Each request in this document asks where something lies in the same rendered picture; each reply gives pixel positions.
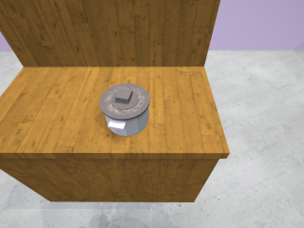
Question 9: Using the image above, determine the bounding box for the table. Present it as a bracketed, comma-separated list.
[0, 0, 230, 202]

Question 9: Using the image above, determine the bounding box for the knob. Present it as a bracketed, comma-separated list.
[115, 88, 133, 103]

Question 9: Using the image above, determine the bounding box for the lid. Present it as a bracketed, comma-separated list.
[99, 83, 150, 121]

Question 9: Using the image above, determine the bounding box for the pot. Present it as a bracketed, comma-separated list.
[104, 107, 149, 137]

